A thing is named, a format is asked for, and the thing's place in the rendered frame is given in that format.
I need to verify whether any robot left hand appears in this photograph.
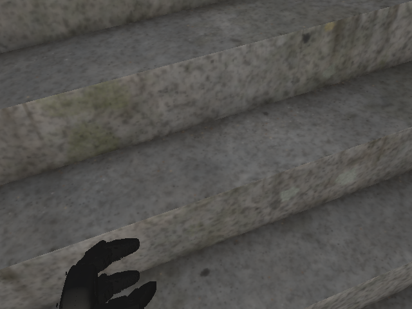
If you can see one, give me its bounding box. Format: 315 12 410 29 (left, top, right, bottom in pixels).
56 238 156 309

